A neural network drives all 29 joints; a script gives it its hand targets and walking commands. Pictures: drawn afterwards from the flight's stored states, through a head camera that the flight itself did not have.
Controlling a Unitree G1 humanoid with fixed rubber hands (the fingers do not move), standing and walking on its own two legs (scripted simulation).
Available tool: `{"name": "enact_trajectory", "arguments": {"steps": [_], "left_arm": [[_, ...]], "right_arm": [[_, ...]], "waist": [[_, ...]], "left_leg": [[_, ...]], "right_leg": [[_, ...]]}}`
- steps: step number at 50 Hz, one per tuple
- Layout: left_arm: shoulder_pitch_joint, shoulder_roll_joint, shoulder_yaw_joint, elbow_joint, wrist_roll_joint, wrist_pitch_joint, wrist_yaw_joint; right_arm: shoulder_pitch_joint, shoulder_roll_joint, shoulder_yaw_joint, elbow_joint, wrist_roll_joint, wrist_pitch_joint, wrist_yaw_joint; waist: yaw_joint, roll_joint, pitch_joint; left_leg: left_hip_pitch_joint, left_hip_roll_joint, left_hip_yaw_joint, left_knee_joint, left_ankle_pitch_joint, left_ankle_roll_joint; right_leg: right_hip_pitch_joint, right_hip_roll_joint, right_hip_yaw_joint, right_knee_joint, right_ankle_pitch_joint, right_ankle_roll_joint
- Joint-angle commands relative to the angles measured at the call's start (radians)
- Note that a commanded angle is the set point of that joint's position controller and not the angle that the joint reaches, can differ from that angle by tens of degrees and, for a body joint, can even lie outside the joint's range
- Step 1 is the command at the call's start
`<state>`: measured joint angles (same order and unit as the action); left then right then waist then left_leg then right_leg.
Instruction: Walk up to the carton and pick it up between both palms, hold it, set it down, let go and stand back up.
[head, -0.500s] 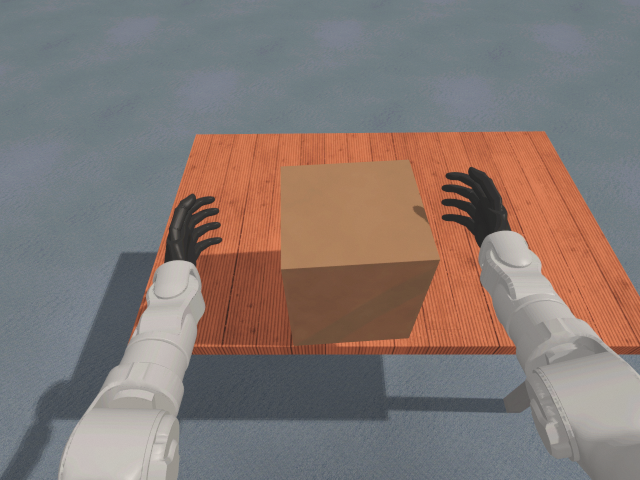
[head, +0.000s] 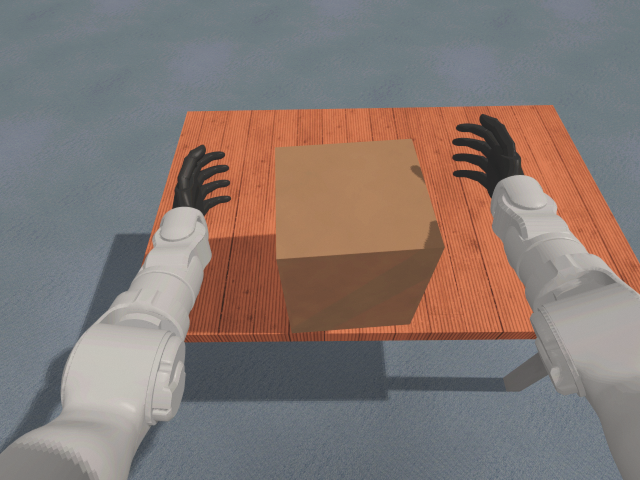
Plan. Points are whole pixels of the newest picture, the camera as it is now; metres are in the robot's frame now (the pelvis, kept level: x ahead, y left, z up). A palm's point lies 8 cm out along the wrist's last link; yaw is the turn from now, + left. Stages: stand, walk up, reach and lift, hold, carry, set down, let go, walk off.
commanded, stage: reach and lift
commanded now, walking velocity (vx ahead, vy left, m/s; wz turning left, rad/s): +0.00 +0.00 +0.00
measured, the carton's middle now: (347, 242) +0.48 +0.03 -0.07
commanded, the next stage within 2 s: none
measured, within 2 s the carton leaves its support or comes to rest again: neither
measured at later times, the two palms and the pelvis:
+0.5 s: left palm (218, 252) +0.41 +0.21 -0.02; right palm (473, 229) +0.47 -0.15 +0.01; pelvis -0.02 +0.00 -0.03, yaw +1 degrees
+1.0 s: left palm (236, 262) +0.41 +0.19 -0.04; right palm (447, 244) +0.46 -0.12 -0.03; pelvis -0.02 +0.00 -0.05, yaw +1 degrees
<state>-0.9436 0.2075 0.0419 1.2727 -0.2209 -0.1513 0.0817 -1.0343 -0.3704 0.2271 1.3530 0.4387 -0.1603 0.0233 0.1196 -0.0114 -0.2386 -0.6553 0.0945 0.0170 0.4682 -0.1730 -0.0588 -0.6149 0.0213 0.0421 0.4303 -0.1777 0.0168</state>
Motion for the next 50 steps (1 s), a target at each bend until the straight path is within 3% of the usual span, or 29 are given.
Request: {"name": "enact_trajectory", "arguments": {"steps": [1,4,7,9,11,12,13,15,19,20,21,23,24,25,26,27,28,29,30,31,32,34,35,36,38,40,43,45,50], "left_arm": [[-0.387,0.163,0.052,-0.183,0.043,-0.113,-0.014],[-0.343,0.142,0.064,-0.080,0.033,-0.151,-0.024],[-0.393,0.149,0.042,-0.104,-0.003,-0.217,-0.018],[-0.426,0.117,-0.014,-0.060,-0.031,-0.241,-0.009],[-0.413,0.098,-0.030,-0.003,-0.040,-0.256,-0.004],[-0.453,0.111,-0.024,-0.025,-0.047,-0.270,0.001],[-0.429,0.104,-0.037,0.061,-0.042,-0.265,0.002],[-0.519,0.094,-0.067,0.016,-0.079,-0.299,0.017],[-0.449,0.083,-0.047,0.083,-0.038,-0.316,0.026],[-0.455,0.078,-0.040,0.149,-0.036,-0.311,0.021],[-0.423,0.095,-0.022,0.154,-0.013,-0.319,0.013],[-0.443,0.094,-0.030,0.097,-0.014,-0.335,0.020],[-0.514,0.094,-0.019,0.088,-0.008,-0.346,0.021],[-0.429,0.109,0.015,0.104,-0.009,-0.352,0.019],[-0.457,0.120,0.024,0.084,-0.007,-0.369,0.020],[-0.460,0.110,0.021,0.091,-0.021,-0.380,0.019],[-0.457,0.119,0.028,0.109,-0.026,-0.380,0.019],[-0.447,0.113,0.037,0.135,-0.012,-0.381,0.015],[-0.467,0.116,0.042,0.107,-0.009,-0.393,0.006],[-0.440,0.121,0.069,0.124,0.013,-0.399,0.007],[-0.403,0.129,0.070,0.153,-0.005,-0.399,-0.003],[-0.431,0.127,0.064,0.162,-0.003,-0.413,-0.013],[-0.433,0.122,0.063,0.155,-0.007,-0.413,-0.016],[-0.414,0.125,0.088,0.191,-0.007,-0.416,-0.023],[-0.465,0.093,0.052,0.136,-0.010,-0.423,-0.024],[-0.466,0.087,0.093,0.143,0.013,-0.423,-0.019],[-0.445,0.063,0.093,0.109,0.032,-0.419,-0.006],[-0.467,0.011,0.079,0.053,0.051,-0.409,0.014],[-0.473,-0.041,0.118,0.054,0.104,-0.393,0.044]], "right_arm": [[-0.410,-0.103,-0.030,-0.149,-0.022,-0.103,-0.020],[-0.365,-0.091,-0.045,-0.078,-0.052,-0.119,-0.024],[-0.412,-0.080,-0.086,-0.177,-0.079,-0.173,-0.037],[-0.411,-0.081,-0.123,-0.100,-0.093,-0.184,-0.033],[-0.412,-0.093,-0.136,-0.038,-0.114,-0.182,-0.025],[-0.444,-0.097,-0.132,-0.099,-0.122,-0.194,-0.035],[-0.429,-0.106,-0.140,-0.038,-0.130,-0.190,-0.032],[-0.503,-0.100,-0.154,-0.089,-0.122,-0.220,-0.031],[-0.436,-0.081,-0.119,-0.001,-0.113,-0.240,-0.013],[-0.437,-0.079,-0.135,0.041,-0.120,-0.244,-0.014],[-0.376,-0.055,-0.118,0.092,-0.116,-0.242,-0.015],[-0.427,-0.067,-0.108,0.041,-0.104,-0.259,-0.008],[-0.482,-0.081,-0.128,0.047,-0.112,-0.270,-0.009],[-0.425,-0.055,-0.094,0.033,-0.113,-0.280,-0.017],[-0.456,-0.056,-0.091,-0.014,-0.122,-0.299,-0.019],[-0.439,-0.036,-0.090,-0.023,-0.113,-0.301,-0.021],[-0.471,-0.042,-0.077,-0.049,-0.109,-0.310,-0.022],[-0.426,-0.031,-0.078,0.023,-0.121,-0.307,-0.026],[-0.465,-0.009,-0.081,-0.018,-0.139,-0.306,-0.027],[-0.441,-0.005,-0.088,0.001,-0.149,-0.313,-0.035],[-0.461,0.010,-0.064,-0.026,-0.139,-0.317,-0.042],[-0.462,0.027,-0.090,-0.040,-0.165,-0.316,-0.058],[-0.466,0.032,-0.082,-0.043,-0.148,-0.317,-0.053],[-0.481,0.060,-0.060,-0.049,-0.153,-0.321,-0.057],[-0.497,0.075,-0.098,-0.039,-0.173,-0.322,-0.053],[-0.488,0.088,-0.103,-0.053,-0.203,-0.322,-0.058],[-0.444,0.074,-0.174,-0.012,-0.238,-0.333,-0.067],[-0.474,0.075,-0.206,-0.043,-0.262,-0.341,-0.069],[-0.470,0.095,-0.284,-0.065,-0.316,-0.331,-0.065]], "waist": [[0.007,-0.024,-0.595],[0.008,-0.070,-0.612],[0.000,-0.067,-0.694],[-0.051,-0.028,-0.668],[-0.047,-0.014,-0.632],[-0.044,-0.033,-0.693],[-0.048,-0.039,-0.628],[-0.042,0.015,-0.734],[-0.008,0.019,-0.770],[-0.028,0.014,-0.757],[-0.021,0.012,-0.767],[0.001,0.028,-0.775],[-0.010,0.041,-0.792],[0.005,-0.032,-0.806],[0.023,-0.024,-0.863],[-0.002,-0.054,-0.895],[0.030,-0.055,-0.929],[0.001,-0.057,-0.843],[0.012,-0.065,-0.848],[-0.005,-0.083,-0.857],[0.008,-0.145,-0.812],[-0.025,-0.167,-0.807],[-0.022,-0.126,-0.804],[0.003,-0.177,-0.815],[-0.038,-0.158,-0.819],[-0.011,-0.159,-0.812],[-0.054,-0.099,-0.844],[-0.047,-0.028,-0.886],[-0.020,0.013,-0.827]], "left_leg": [[0.330,-0.090,0.093,0.080,0.502,-0.026],[0.263,-0.090,0.087,0.088,0.462,-0.022],[0.248,-0.092,0.093,0.118,0.476,-0.025],[0.269,-0.083,0.072,0.130,0.422,-0.030],[0.264,-0.078,0.065,0.146,0.372,-0.031],[0.253,-0.076,0.062,0.150,0.358,-0.026],[0.215,-0.076,0.066,0.166,0.336,-0.028],[0.207,-0.069,0.062,0.184,0.328,-0.043],[0.233,-0.064,0.064,0.252,0.400,-0.048],[0.202,-0.066,0.064,0.255,0.386,-0.046],[0.163,-0.073,0.078,0.257,0.377,-0.046],[0.159,-0.072,0.071,0.276,0.354,-0.040],[0.106,-0.073,0.083,0.294,0.338,-0.050],[0.090,-0.073,0.087,0.314,0.354,-0.035],[0.052,-0.080,0.093,0.322,0.387,-0.039],[0.043,-0.085,0.097,0.322,0.375,-0.028],[-0.002,-0.087,0.101,0.332,0.383,-0.027],[-0.025,-0.089,0.096,0.327,0.358,-0.025],[-0.087,-0.093,0.099,0.333,0.344,-0.018],[-0.114,-0.099,0.097,0.341,0.318,-0.019],[-0.167,-0.099,0.101,0.342,0.276,-0.004],[-0.204,-0.110,0.100,0.335,0.260,0.012],[-0.198,-0.109,0.092,0.336,0.252,0.009],[-0.248,-0.115,0.107,0.353,0.266,0.016],[-0.201,-0.109,0.092,0.343,0.244,0.012],[-0.187,-0.111,0.096,0.360,0.281,0.012],[-0.080,-0.098,0.079,0.376,0.319,-0.013],[0.018,-0.093,0.075,0.385,0.396,-0.035],[0.103,-0.091,0.080,0.388,0.395,-0.043]], "right_leg": [[0.290,0.036,-0.077,0.057,0.485,0.015],[0.297,0.027,-0.072,0.066,0.475,0.025],[0.234,0.037,-0.076,0.097,0.450,0.018],[0.122,0.035,-0.091,0.091,0.343,0.009],[0.017,0.036,-0.104,0.092,0.216,-0.001],[0.025,0.035,-0.099,0.103,0.228,0.003],[-0.033,0.042,-0.107,0.123,0.203,0.000],[-0.071,0.037,-0.118,0.144,0.157,-0.010],[-0.131,0.044,-0.123,0.203,0.191,-0.007],[-0.144,0.043,-0.128,0.210,0.195,-0.001],[-0.104,0.040,-0.121,0.213,0.211,0.002],[-0.117,0.043,-0.119,0.250,0.182,0.002],[-0.123,0.041,-0.126,0.261,0.154,0.004],[-0.083,0.039,-0.111,0.277,0.211,0.014],[-0.036,0.042,-0.106,0.305,0.267,0.021],[-0.009,0.043,-0.093,0.301,0.300,0.025],[0.025,0.041,-0.086,0.324,0.341,0.028],[0.040,0.035,-0.092,0.325,0.344,0.034],[0.067,0.024,-0.072,0.348,0.371,0.043],[0.089,0.019,-0.069,0.366,0.397,0.042],[0.124,0.016,-0.058,0.383,0.414,0.057],[0.181,0.014,-0.055,0.389,0.454,0.063],[0.168,0.006,-0.054,0.401,0.461,0.064],[0.183,0.005,-0.043,0.420,0.501,0.070],[0.158,0.013,-0.054,0.413,0.468,0.068],[0.145,0.013,-0.059,0.410,0.452,0.063],[0.052,0.036,-0.079,0.390,0.390,0.047],[-0.055,0.047,-0.109,0.366,0.323,0.024],[-0.161,0.059,-0.133,0.341,0.196,0.011]]}}
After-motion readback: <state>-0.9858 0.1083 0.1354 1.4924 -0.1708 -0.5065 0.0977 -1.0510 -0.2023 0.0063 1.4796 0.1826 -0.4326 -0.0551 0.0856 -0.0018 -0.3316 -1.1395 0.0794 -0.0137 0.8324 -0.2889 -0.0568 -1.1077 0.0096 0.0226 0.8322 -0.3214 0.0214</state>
